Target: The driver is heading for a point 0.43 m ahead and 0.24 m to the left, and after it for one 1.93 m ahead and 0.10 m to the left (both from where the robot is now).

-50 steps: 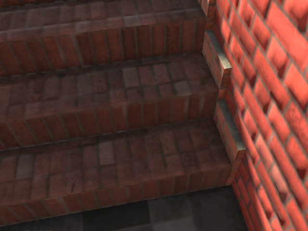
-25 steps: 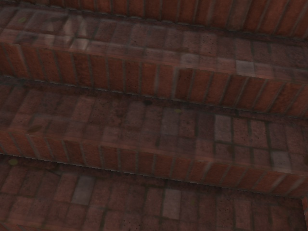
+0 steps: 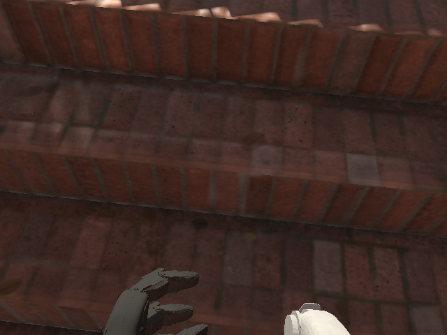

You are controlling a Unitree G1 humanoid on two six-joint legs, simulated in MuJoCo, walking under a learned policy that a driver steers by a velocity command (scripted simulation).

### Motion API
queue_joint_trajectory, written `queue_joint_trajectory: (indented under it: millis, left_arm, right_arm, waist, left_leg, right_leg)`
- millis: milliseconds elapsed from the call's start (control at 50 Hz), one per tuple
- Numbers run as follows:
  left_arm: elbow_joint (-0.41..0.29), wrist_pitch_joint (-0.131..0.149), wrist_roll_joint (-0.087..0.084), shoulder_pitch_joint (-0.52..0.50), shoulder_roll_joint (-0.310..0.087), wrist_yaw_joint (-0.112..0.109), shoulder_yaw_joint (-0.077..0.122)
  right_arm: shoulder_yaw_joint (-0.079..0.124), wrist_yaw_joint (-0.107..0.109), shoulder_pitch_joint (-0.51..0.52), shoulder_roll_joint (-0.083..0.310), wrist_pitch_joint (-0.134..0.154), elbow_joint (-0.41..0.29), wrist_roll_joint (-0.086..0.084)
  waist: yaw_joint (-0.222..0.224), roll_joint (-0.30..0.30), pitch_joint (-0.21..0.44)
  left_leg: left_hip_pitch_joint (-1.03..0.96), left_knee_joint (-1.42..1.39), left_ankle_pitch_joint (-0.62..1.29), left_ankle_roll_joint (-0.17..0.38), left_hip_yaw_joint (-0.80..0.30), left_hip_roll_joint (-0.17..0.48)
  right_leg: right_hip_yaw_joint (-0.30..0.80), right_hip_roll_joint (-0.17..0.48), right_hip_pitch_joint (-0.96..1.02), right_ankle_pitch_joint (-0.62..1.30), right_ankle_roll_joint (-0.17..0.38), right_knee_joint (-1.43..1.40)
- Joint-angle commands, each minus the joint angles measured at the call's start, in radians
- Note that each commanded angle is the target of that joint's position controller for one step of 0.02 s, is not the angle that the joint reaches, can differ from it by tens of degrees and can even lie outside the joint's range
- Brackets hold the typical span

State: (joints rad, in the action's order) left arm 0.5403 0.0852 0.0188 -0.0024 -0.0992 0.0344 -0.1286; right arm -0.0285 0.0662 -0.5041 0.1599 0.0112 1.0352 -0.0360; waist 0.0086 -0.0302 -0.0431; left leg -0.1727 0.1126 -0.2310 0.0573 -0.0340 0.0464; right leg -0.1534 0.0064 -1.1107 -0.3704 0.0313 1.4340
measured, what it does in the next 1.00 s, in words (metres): climbs, turning left: right foot 0.18 m higher, then left foot 0.18 m higher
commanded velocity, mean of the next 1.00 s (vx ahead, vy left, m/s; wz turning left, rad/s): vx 0.50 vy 0.00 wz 0.39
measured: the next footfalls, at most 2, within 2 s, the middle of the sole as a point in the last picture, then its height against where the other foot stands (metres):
right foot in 0.02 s outside the picture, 0.18 m higher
left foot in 0.62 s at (123, 261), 0.18 m higher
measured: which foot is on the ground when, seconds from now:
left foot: down 0.00-0.02, up 0.04-0.60, down 0.62-1.00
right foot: up 0.00-0.00, down 0.02-0.66, up 0.68-1.00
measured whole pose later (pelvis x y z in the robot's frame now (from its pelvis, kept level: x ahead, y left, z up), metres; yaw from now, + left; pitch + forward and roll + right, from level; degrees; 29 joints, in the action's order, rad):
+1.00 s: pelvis +0.51 +0.19 +0.36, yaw +24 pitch +2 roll -5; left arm 0.63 0.06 -0.03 0.01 -0.01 0.00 -0.14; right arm -0.09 -0.04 -0.44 0.05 0.04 1.11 0.04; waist -0.01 0.00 0.11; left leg 0.17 0.43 -0.29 0.07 0.04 0.02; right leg 0.02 -0.04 -1.52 0.05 0.09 2.16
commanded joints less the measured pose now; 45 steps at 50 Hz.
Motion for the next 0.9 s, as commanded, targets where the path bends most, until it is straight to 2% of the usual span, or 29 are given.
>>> queue_joint_trajectory:
  millis: [20, 40, 60, 80, 100, 120, 160, 200, 280, 320, 380, 480, 500, 520, 540, 560, 580, 600, 640, 660, 680, 700, 720, 740, 760, 780, 800, 860, 900]
  left_arm:
    - [0.006, 0.011, 0.014, 0.396, -0.322, -0.019, 0.136]
    - [0.151, 0.008, 0.094, 0.605, -0.459, -0.016, 0.176]
    - [0.14, 0.005, 0.131, 0.63, -0.394, -0.047, 0.173]
    - [0.144, 0.004, 0.075, 0.499, -0.333, -0.049, 0.165]
    - [0.197, -0.009, 0.026, 0.429, -0.25, -0.049, 0.156]
    - [0.251, -0.014, 0.022, 0.393, -0.156, -0.046, 0.14]
    - [0.34, -0.032, 0.04, 0.348, -0.031, -0.042, 0.113]
    - [0.396, -0.028, 0.025, 0.345, -0.022, -0.034, 0.111]
    - [0.374, -0.032, 0.036, 0.29, -0.073, -0.024, 0.117]
    - [0.379, -0.023, 0.05, 0.369, -0.133, -0.033, 0.122]
    - [0.411, -0.027, 0.05, 0.522, -0.142, -0.042, 0.122]
    - [0.416, -0.051, 0.028, 0.631, -0.138, -0.085, 0.127]
    - [0.428, -0.059, 0.003, 0.639, -0.115, -0.101, 0.119]
    - [0.435, -0.064, 0.0, 0.64, -0.167, -0.108, 0.135]
    - [0.469, -0.076, -0.026, 0.667, -0.212, -0.121, 0.154]
    - [0.48, -0.082, -0.031, 0.615, -0.193, -0.116, 0.144]
    - [0.505, -0.067, -0.03, 0.649, -0.238, -0.11, 0.142]
    - [0.498, -0.06, -0.017, 0.609, -0.339, -0.111, 0.161]
    - [0.408, -0.033, -0.022, 0.481, -0.443, -0.102, 0.198]
    - [0.332, 0.004, -0.009, 0.457, -0.302, -0.071, 0.165]
    - [0.344, 0.053, 0.001, 0.409, -0.267, -0.022, 0.166]
    - [0.338, 0.067, -0.034, 0.373, -0.203, 0.011, 0.181]
    - [0.218, 0.061, -0.042, 0.179, -0.109, 0.017, 0.145]
    - [0.118, 0.067, -0.013, 0.022, -0.032, 0.015, 0.111]
    - [0.087, 0.064, 0.002, 0.039, 0.073, 0.007, 0.062]
    - [0.092, 0.057, -0.01, 0.136, 0.072, 0.012, 0.048]
    - [0.117, 0.043, -0.027, 0.231, 0.031, 0.013, 0.051]
    - [0.098, 0.004, -0.091, 0.216, 0.054, 0.0, 0.025]
    - [0.052, -0.007, -0.08, 0.131, 0.076, -0.016, 0.001]
  right_arm:
    - [0.089, 0.013, 0.096, 0.355, 0.028, -0.076, 0.042]
    - [0.058, -0.019, 0.04, 0.153, 0.051, -0.085, 0.051]
    - [0.066, -0.072, 0.071, 0.161, 0.079, -0.098, 0.06]
    - [0.085, -0.106, 0.222, 0.178, 0.073, -0.173, 0.03]
    - [0.066, -0.108, 0.366, 0.135, 0.06, -0.242, 0.023]
    - [0.048, -0.105, 0.379, 0.071, 0.044, -0.252, 0.016]
    - [0.039, -0.102, 0.256, 0.049, 0.008, -0.253, -0.011]
    - [0.004, -0.089, 0.232, -0.026, 0.005, -0.283, -0.013]
    - [-0.023, -0.066, 0.275, -0.037, 0.004, -0.32, 0.005]
    - [-0.016, -0.029, 0.323, -0.038, -0.012, -0.322, 0.025]
    - [-0.017, -0.012, 0.458, -0.042, -0.008, -0.365, 0.001]
    - [-0.028, -0.048, 0.674, -0.04, -0.007, -0.503, -0.012]
    - [-0.04, -0.062, 0.71, -0.046, -0.013, -0.547, -0.011]
    - [-0.06, -0.092, 0.755, -0.064, -0.018, -0.579, 0.008]
    - [-0.086, -0.12, 0.837, -0.116, -0.016, -0.618, -0.011]
    - [-0.071, -0.141, 0.814, -0.086, -0.017, -0.605, -0.034]
    - [-0.048, -0.142, 0.741, -0.053, 0.004, -0.601, -0.017]
    - [-0.01, -0.146, 0.591, 0.003, 0.01, -0.574, -0.014]
    - [0.089, -0.144, 0.219, 0.224, -0.022, -0.454, 0.015]
    - [0.137, -0.105, 0.126, 0.374, -0.051, -0.409, 0.017]
    - [0.131, -0.053, 0.145, 0.374, -0.057, -0.392, 0.034]
    - [0.092, -0.045, 0.088, 0.293, -0.037, -0.323, 0.065]
    - [0.066, -0.059, 0.044, 0.181, -0.013, -0.236, 0.06]
    - [0.041, -0.078, 0.08, 0.092, 0.007, -0.184, 0.071]
    - [0.017, -0.104, 0.124, 0.037, 0.019, -0.137, 0.072]
    - [0.002, -0.121, 0.17, -0.017, 0.022, -0.123, 0.078]
    - [-0.004, -0.124, 0.241, -0.035, 0.024, -0.138, 0.084]
    - [-0.037, -0.133, 0.18, -0.061, 0.037, -0.047, 0.094]
    - [-0.042, -0.142, 0.253, -0.015, 0.03, -0.028, 0.092]
  waist:
    - [0.312, -0.231, 0.441]
    - [0.223, 0.44, 0.57]
    - [0.244, 0.389, 0.701]
    - [0.194, 0.192, 0.495]
    - [0.157, 0.065, 0.235]
    - [0.101, -0.06, 0.086]
    - [-0.022, 0.024, -0.012]
    - [-0.061, 0.063, -0.053]
    - [-0.1, -0.006, -0.034]
    - [-0.049, 0.066, -0.016]
    - [0.033, 0.13, -0.055]
    - [0.104, 0.146, -0.085]
    - [0.094, 0.172, -0.051]
    - [0.094, 0.198, -0.026]
    - [0.104, 0.217, -0.043]
    - [0.056, 0.158, -0.059]
    - [0.005, 0.227, 0.036]
    - [-0.093, 0.342, 0.108]
    - [-0.272, 0.375, 0.329]
    - [-0.226, 0.012, 0.442]
    - [-0.171, -0.164, 0.623]
    - [-0.13, -0.155, 0.592]
    - [-0.106, -0.106, 0.362]
    - [-0.078, -0.021, 0.154]
    - [-0.01, -0.026, 0.1]
    - [0.056, 0.001, 0.078]
    - [0.101, -0.005, 0.046]
    - [0.109, -0.047, -0.015]
    - [0.145, -0.044, -0.055]
  left_leg:
    - [0.149, 0.612, 1.914, 0.093, -0.097, 0.171]
    - [0.474, 1.039, 0.395, 0.056, -0.176, -0.123]
    - [0.629, 1.432, 0.0, 0.04, -0.384, -0.248]
    - [0.76, 1.58, -0.014, 0.023, -0.314, -0.204]
    - [0.902, 1.607, -0.034, 0.02, -0.193, -0.14]
    - [0.959, 1.63, 0.001, 0.036, -0.169, -0.088]
    - [0.969, 1.847, -0.031, 0.054, -0.138, -0.047]
    - [1.151, 1.963, -0.026, 0.081, -0.123, -0.046]
    - [1.292, 1.824, 0.174, 0.048, -0.119, -0.037]
    - [1.398, 2.017, 0.201, -0.01, -0.046, -0.065]
    - [1.681, 2.112, 0.157, -0.033, -0.072, -0.034]
    - [1.74, 1.848, 0.122, -0.041, 0.063, 0.047]
    - [1.676, 1.764, 0.139, -0.038, 0.083, 0.079]
    - [1.51, 1.574, 0.111, -0.035, 0.174, 0.104]
    - [1.414, 1.386, -0.013, -0.011, 0.178, 0.145]
    - [1.176, 1.213, -0.05, 0.033, 0.292, 0.086]
    - [0.92, 1.288, -0.122, 0.07, 0.409, -0.058]
    - [0.82, 1.227, -0.155, 0.103, 0.37, -0.099]
    - [0.364, 0.908, -0.145, 0.193, 0.057, -0.141]
    - [0.069, 0.55, -0.458, 0.332, -0.577, 0.063]
    - [0.049, 0.132, -0.703, 0.35, -1.049, 0.237]
    - [0.097, 0.056, -0.629, 0.235, -1.051, 0.28]
    - [0.261, 0.148, -0.511, 0.14, -0.855, 0.237]
    - [0.427, 0.239, -0.443, 0.134, -0.649, 0.17]
    - [0.504, 0.328, -0.274, 0.097, -0.456, 0.094]
    - [0.532, 0.355, -0.191, 0.078, -0.321, 0.053]
    - [0.574, 0.341, -0.099, 0.067, -0.211, 0.048]
    - [0.639, 0.266, -0.004, 0.02, -0.144, 0.138]
    - [0.789, 0.227, -0.016, -0.09, 0.02, 0.077]
  right_leg:
    - [0.266, -0.024, 0.948, 0.017, 0.114, -0.457]
    - [0.811, 0.281, 1.263, 0.449, 0.267, -0.791]
    - [1.22, 0.417, 1.314, 0.424, 0.324, -1.022]
    - [1.113, 0.395, 1.17, 0.258, 0.273, -1.019]
    - [0.906, 0.334, 1.002, 0.132, 0.223, -0.971]
    - [0.714, 0.305, 0.812, 0.004, 0.188, -0.939]
    - [0.549, 0.283, 0.627, -0.16, 0.159, -1.053]
    - [0.437, 0.301, 0.659, -0.132, 0.154, -1.154]
    - [0.127, 0.249, 0.615, -0.009, 0.097, -1.154]
    - [0.117, 0.305, 0.696, -0.003, 0.152, -1.194]
    - [0.123, 0.352, 0.925, 0.011, 0.134, -1.187]
    - [0.034, 0.35, 1.077, -0.033, 0.097, -1.3]
    - [0.022, 0.332, 1.073, 0.023, 0.084, -1.34]
    - [-0.017, 0.333, 1.04, 0.062, 0.111, -1.443]
    - [-0.028, 0.361, 1.083, 0.186, 0.117, -1.531]
    - [-0.12, 0.332, 1.03, 0.523, 0.116, -1.504]
    - [-0.163, 0.348, 1.048, 1.399, 0.145, -1.355]
    - [-0.153, 0.37, 1.148, 1.923, 0.133, -1.21]
    - [-0.056, 0.316, 1.046, 1.96, 0.092, -0.752]
    - [0.033, 0.128, 0.624, 1.188, 0.006, -0.344]
    - [0.243, -0.061, 0.549, 0.279, -0.011, 0.157]
    - [0.387, -0.051, 0.42, 0.27, 0.016, 0.483]
    - [0.322, -0.025, 0.274, 0.252, 0.052, 0.637]
    - [0.283, 0.003, 0.106, 0.21, 0.092, 0.772]
    - [0.291, 0.04, 0.026, 0.228, 0.133, 0.86]
    - [0.292, 0.036, -0.021, 0.24, 0.162, 0.919]
    - [0.287, 0.035, -0.058, 0.252, 0.154, 0.867]
    - [0.353, -0.04, -0.282, 0.22, 0.151, 1.168]
    - [0.289, -0.043, -0.293, 0.37, 0.124, 0.947]
Velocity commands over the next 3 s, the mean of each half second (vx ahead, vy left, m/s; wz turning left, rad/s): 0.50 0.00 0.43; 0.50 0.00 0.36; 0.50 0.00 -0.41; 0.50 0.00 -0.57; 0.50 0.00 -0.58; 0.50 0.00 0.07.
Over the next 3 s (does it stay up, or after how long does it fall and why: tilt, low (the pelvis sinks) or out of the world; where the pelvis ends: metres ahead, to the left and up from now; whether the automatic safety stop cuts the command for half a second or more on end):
stays up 1.63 0.08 0.90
